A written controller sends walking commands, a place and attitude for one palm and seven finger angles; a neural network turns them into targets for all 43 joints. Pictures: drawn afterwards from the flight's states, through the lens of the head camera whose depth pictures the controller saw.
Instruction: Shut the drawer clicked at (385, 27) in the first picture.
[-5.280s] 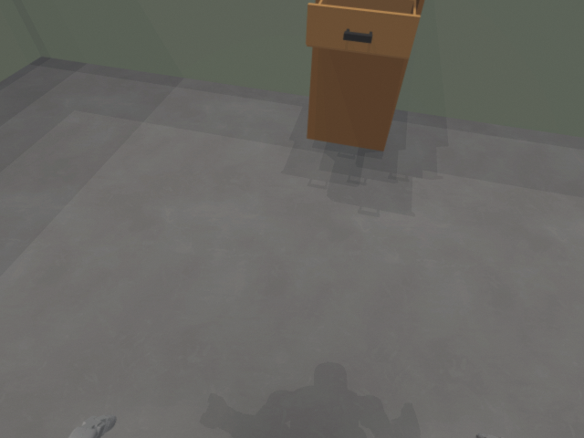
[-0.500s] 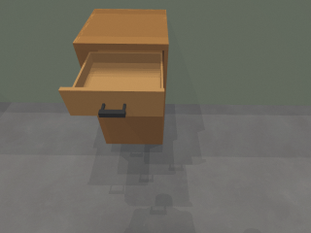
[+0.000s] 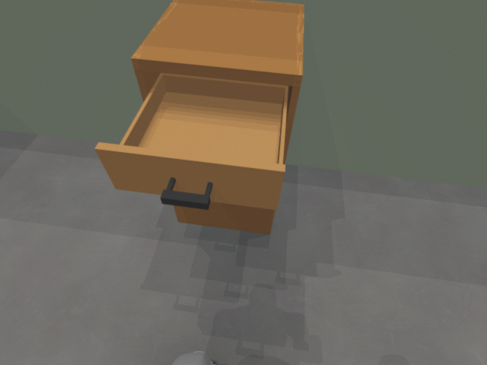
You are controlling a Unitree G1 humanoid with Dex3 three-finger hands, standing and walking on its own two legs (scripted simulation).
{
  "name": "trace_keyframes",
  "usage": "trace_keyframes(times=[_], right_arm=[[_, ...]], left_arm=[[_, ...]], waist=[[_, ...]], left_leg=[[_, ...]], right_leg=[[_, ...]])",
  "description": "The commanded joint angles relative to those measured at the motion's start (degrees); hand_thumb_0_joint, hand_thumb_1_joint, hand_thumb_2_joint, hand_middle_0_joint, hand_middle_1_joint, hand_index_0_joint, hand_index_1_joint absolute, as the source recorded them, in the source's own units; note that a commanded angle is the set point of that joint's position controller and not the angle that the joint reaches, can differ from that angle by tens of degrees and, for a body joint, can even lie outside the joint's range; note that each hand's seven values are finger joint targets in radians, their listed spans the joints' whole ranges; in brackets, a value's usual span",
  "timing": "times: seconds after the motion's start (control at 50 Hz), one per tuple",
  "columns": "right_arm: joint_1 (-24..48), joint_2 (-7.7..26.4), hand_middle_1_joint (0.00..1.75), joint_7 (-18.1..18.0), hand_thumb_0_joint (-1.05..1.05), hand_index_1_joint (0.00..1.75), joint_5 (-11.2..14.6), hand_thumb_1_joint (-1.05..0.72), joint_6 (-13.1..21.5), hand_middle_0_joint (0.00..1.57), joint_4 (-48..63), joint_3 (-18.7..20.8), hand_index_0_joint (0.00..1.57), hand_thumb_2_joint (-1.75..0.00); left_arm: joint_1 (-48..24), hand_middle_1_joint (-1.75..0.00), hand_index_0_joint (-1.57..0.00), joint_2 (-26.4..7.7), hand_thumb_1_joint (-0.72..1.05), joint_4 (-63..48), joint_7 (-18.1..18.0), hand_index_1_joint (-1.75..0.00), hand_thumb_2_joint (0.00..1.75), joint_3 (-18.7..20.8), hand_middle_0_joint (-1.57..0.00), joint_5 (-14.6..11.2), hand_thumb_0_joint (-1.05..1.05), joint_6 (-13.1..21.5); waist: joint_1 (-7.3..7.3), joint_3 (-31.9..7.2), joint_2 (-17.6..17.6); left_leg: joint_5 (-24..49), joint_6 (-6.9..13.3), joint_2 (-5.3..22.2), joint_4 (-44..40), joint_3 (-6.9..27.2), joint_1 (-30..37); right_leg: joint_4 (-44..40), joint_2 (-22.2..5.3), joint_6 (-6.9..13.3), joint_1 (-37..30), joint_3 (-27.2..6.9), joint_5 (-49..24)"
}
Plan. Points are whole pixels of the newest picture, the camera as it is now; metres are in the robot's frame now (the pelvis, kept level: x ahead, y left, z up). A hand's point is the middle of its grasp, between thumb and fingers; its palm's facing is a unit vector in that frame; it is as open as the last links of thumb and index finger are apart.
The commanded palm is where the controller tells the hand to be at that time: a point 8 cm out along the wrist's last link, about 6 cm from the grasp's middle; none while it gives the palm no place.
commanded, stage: take the last steps up to it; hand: left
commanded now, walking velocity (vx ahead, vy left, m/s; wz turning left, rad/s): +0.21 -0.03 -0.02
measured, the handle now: (188, 192) +0.44 +0.17 -0.04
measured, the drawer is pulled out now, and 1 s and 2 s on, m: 0.29 0.29 0.29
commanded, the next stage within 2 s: come to a stop and stand still in 0.20 s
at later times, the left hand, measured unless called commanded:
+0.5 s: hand (183, 318) +0.21 +0.14 -0.15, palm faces -0.04 -0.97 -0.24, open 7.4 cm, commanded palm none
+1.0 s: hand out of the picture +0.11 +0.24 -0.17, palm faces +0.00 -0.96 -0.27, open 7.4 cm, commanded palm none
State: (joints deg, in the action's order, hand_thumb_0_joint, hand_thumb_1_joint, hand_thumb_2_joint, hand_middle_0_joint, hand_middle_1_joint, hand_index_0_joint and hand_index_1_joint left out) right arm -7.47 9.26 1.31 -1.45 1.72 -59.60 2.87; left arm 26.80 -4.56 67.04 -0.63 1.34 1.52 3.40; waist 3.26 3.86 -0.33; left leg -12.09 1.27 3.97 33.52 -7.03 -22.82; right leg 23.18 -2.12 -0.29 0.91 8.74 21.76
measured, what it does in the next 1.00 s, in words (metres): steps on the spot: left foot, then right foot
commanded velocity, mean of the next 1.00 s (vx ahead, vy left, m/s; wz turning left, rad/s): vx -0.03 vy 0.02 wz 0.00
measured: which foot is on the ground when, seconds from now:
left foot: up 0.00-0.00, down 0.02-0.40, up 0.42-0.76, down 0.78-1.00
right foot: down 0.00-0.02, up 0.04-0.36, down 0.38-1.00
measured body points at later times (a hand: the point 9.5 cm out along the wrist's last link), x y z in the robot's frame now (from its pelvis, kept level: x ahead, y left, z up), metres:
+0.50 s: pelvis +0.12 -0.03 +0.00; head +0.14 -0.06 +0.45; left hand +0.22 +0.20 -0.14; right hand +0.10 -0.25 -0.17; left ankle +0.08 +0.11 -0.72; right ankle +0.14 -0.12 -0.73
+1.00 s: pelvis +0.09 +0.04 -0.01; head +0.08 +0.02 +0.44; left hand +0.11 +0.29 -0.15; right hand +0.16 -0.19 -0.15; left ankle +0.11 +0.12 -0.73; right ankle +0.14 -0.11 -0.73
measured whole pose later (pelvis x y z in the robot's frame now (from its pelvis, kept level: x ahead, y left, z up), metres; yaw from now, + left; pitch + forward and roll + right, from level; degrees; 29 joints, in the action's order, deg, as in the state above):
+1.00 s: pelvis +0.09 +0.04 -0.01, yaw -1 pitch -3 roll +1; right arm -13.4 11.2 0.0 -1.2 -1.3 -51.6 0.8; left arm 17.7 -11.4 56.5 -1.2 0.2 1.7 -2.3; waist 1.0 1.6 2.0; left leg -15.7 4.0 -1.9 32.5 -6.7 -14.2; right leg 34.2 -3.6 0.2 18.0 -0.7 14.1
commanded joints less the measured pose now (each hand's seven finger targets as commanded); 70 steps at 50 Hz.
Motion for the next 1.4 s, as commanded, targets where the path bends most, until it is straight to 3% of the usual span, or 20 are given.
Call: trace_keyframes(times=[0.0,0.02,0.08,0.16,0.28,0.32,0.34,0.36,0.4,0.46,0.58,0.66,0.7,0.72,0.74,0.8,0.86,0.98,1.14,1.38], right_arm=[[-20.33,13.6,0.3,-2.42,0.0,0.3,-0.45,-0.9,2.01,0.2,-2.09,2.72,0.2,-0.9],[-21.14,13.67,0.3,-2.66,0.0,0.3,0.12,-0.9,1.27,0.2,-2.44,2.48,0.2,-0.9],[-10.67,6.41,0.3,-2.87,0.0,0.3,0.15,-0.9,1.72,0.2,0.15,1.02,0.2,-0.9],[-8.05,4.8,0.3,-2.9,0.0,0.3,0.07,-0.9,2.18,0.2,1.02,0.69,0.2,-0.9],[-7.51,7.62,0.3,-2.37,0.0,0.3,-0.21,-0.9,0.72,0.2,0.84,1.46,0.2,-0.9],[-6.9,6.18,0.3,-2.54,0.0,0.3,0.04,-0.9,0.44,0.2,0.11,0.69,0.2,-0.9],[-8.27,3.92,0.3,-2.55,0.0,0.3,0.42,-0.9,0.59,0.2,-0.43,0.03,0.2,-0.9],[-10.2,1.63,0.3,-2.36,0.0,0.3,0.89,-0.9,0.41,0.2,-0.44,-0.76,0.2,-0.9],[-10.96,2.19,0.3,-2.88,0.0,0.3,0.86,-0.9,-1.39,0.2,-1.36,-0.66,0.2,-0.9],[-11.17,3.07,0.3,-3.51,0.0,0.3,1.5,-0.9,-2.44,0.2,-2.26,-0.19,0.2,-0.9],[-8.32,3.18,0.3,-3.15,0.0,0.3,1.11,-0.9,-4.21,0.2,0.69,0.8,0.2,-0.9],[-9.76,2.83,0.3,-2.76,0.0,0.3,1.1,-0.9,-3.8,0.2,1.53,0.75,0.2,-0.9],[-12.51,2.61,0.3,-2.64,0.0,0.3,1.03,-0.9,-3.22,0.2,0.61,0.56,0.2,-0.9],[-11.02,8.22,0.3,-2.16,0.0,0.3,1.35,-0.9,-1.86,0.2,5.14,1.54,0.2,-0.9],[-9.62,5.91,0.3,-2.08,0.0,0.3,0.71,-0.9,-1.66,0.2,7.25,0.94,0.2,-0.9],[-5.09,9.35,0.3,-1.92,0.0,0.3,0.05,-0.9,-2.0,0.2,11.41,0.26,0.2,-0.9],[-3.57,10.01,0.3,-2.12,0.0,0.3,0.19,-0.9,-2.26,0.2,12.62,-0.08,0.2,-0.9],[-6.29,9.94,0.3,-1.71,0.0,0.3,0.48,-0.9,-2.02,0.2,11.74,-0.51,0.2,-0.9],[-7.76,9.96,0.3,-1.68,0.0,0.3,0.48,-0.9,-1.7,0.2,9.0,-0.64,0.2,-0.9],[-11.72,7.33,0.3,-2.19,0.0,0.3,0.94,-0.9,-0.09,0.2,3.09,-1.84,0.2,-0.9]], left_arm=[[3.85,-0.3,-0.2,-4.65,0.9,-3.54,-0.38,-0.3,0.9,1.36,-0.2,-1.23,0.0,0.18],[0.48,-0.3,-0.2,-6.02,0.9,-5.29,-0.68,-0.3,0.9,1.47,-0.2,-0.65,0.0,0.13],[-5.96,-0.3,-0.2,-6.12,0.9,-5.74,0.14,-0.3,0.9,2.14,-0.2,-0.25,0.0,-0.74],[-3.91,-0.3,-0.2,-4.07,0.9,-5.6,0.39,-0.3,0.9,1.98,-0.2,0.04,0.0,-2.53],[-8.91,-0.3,-0.2,-5.19,0.9,-8.39,0.73,-0.3,0.9,1.58,-0.2,0.26,0.0,-2.44],[-6.39,-0.3,-0.2,-6.33,0.9,-7.5,0.11,-0.3,0.9,1.51,-0.2,0.15,0.0,-1.87],[-5.23,-0.3,-0.2,-9.28,0.9,-6.81,-0.43,-0.3,0.9,1.69,-0.2,0.18,0.0,-1.14],[-6.44,-0.3,-0.2,-13.26,0.9,-6.63,-0.83,-0.3,0.9,1.71,-0.2,-0.05,0.0,-0.68],[-8.15,-0.3,-0.2,-15.37,0.9,-6.95,-1.19,-0.3,0.9,2.12,-0.2,-0.58,0.0,-0.79],[-11.24,-0.3,-0.2,-14.92,0.9,-7.57,-2.32,-0.3,0.9,2.39,-0.2,-0.46,0.0,-1.73],[-14.88,-0.3,-0.2,-15.66,0.9,-10.44,-2.65,-0.3,0.9,3.96,-0.2,0.15,0.0,-3.84],[-16.69,-0.3,-0.2,-15.59,0.9,-11.59,-2.37,-0.3,0.9,3.95,-0.2,0.24,0.0,-4.27],[-17.65,-0.3,-0.2,-15.25,0.9,-11.51,-2.15,-0.3,0.9,3.81,-0.2,-0.17,0.0,-4.53],[-13.66,-0.3,-0.2,-14.54,0.9,-12.06,-4.05,-0.3,0.9,2.26,-0.2,-0.68,0.0,-3.27],[-13.34,-0.3,-0.2,-14.78,0.9,-14.27,-3.75,-0.3,0.9,1.98,-0.2,-0.86,0.0,-3.58],[-12.76,-0.3,-0.2,-12.06,0.9,-15.11,-2.13,-0.3,0.9,0.84,-0.2,-0.03,0.0,-5.5],[-9.22,-0.3,-0.2,-10.76,0.9,-14.0,-1.06,-0.3,0.9,0.33,-0.2,0.05,0.0,-5.44],[-7.32,-0.3,-0.2,-11.83,0.9,-14.41,-0.93,-0.3,0.9,-0.34,-0.2,0.12,0.0,-4.14],[-4.39,-0.3,-0.2,-10.91,0.9,-12.81,-1.02,-0.3,0.9,-0.29,-0.2,0.01,0.0,-3.68],[-4.75,-0.3,-0.2,-9.6,0.9,-8.38,-1.4,-0.3,0.9,-1.18,-0.2,-0.44,0.0,-2.25]], waist=[[-8.29,-12.53,15.48],[-8.89,-11.68,12.74],[-5.57,-0.65,7.54],[-2.39,-2.09,7.17],[-2.51,-1.43,6.83],[-0.25,-1.42,3.6],[-0.23,-3.47,-1.87],[-1.99,-4.49,-9.26],[-2.18,-5.53,-14.95],[-2.04,-8.14,-8.7],[-1.68,-6.65,-7.93],[-2.93,-7.52,-9.74],[-4.5,-7.74,-10.69],[-5.18,-15.77,3.36],[-4.19,-15.75,9.13],[-2.62,-0.34,19.05],[-1.55,2.53,6.53],[-2.87,2.74,-0.39],[-2.94,-0.15,2.48],[-3.77,-1.03,-0.73]], left_leg=[[18.01,9.16,19.35,-10.72,24.52,35.48],[15.33,12.22,22.68,-15.34,27.97,32.25],[4.68,9.94,17.46,-20.74,18.42,15.3],[11.35,8.14,12.78,-21.05,7.79,9.24],[1.23,7.51,11.79,-17.81,7.66,8.08],[5.76,3.77,8.12,-10.71,4.66,6.88],[3.02,0.45,4.27,-5.34,2.27,5.09],[-7.28,-2.22,0.77,-3.57,0.26,2.27],[-18.19,-3.47,-0.22,3.74,1.47,6.11],[-18.85,-3.72,-0.77,10.84,4.61,2.31],[-16.07,-4.23,-2.52,17.66,5.98,0.93],[-10.33,-4.02,-2.68,6.34,4.31,5.93],[-0.38,-3.7,-2.65,-5.61,3.13,14.04],[-0.34,-3.1,0.23,-5.66,1.39,13.04],[-0.77,-1.77,1.27,-8.57,4.56,10.95],[-6.5,2.8,7.66,-18.18,15.28,0.21],[-13.73,4.33,7.09,-18.68,14.54,-3.04],[-21.85,2.22,2.94,-17.83,13.23,0.46],[-21.93,2.41,3.33,-20.1,15.25,3.76],[-8.94,1.59,1.42,-16.94,12.34,9.37]], right_leg=[[32.7,0.08,1.03,25.94,0.28,4.75],[41.79,0.65,1.73,29.45,-4.46,13.69],[45.59,-4.91,1.14,31.66,-8.04,3.17],[33.14,-4.86,-0.31,23.87,-5.94,-1.07],[14.94,-1.85,-0.75,16.33,-2.32,-5.69],[4.34,-1.29,-1.02,9.53,-2.25,-13.67],[0.19,-5.83,-0.27,4.21,-8.54,-23.81],[-1.4,-14.52,2.84,2.33,-16.7,-36.94],[-2.64,-18.46,8.4,5.68,-18.7,-54.42],[2.0,-18.73,11.39,-0.93,-15.62,-67.81],[-0.21,-17.91,12.21,4.42,-12.88,-53.4],[-0.08,-15.08,10.05,7.75,-11.96,-39.29],[1.71,-12.7,6.65,12.51,-10.91,-26.47],[8.75,-11.57,5.08,4.43,-12.92,-36.48],[11.08,-9.21,4.22,5.95,-10.04,-22.31],[14.29,-0.55,1.58,16.18,-3.76,2.02],[14.87,-0.17,1.57,14.69,-5.7,-2.76],[3.99,-1.05,2.52,17.45,-11.76,0.72],[4.82,0.62,2.23,18.24,-13.47,-1.13],[0.38,-1.52,2.86,17.24,-17.85,-6.91]])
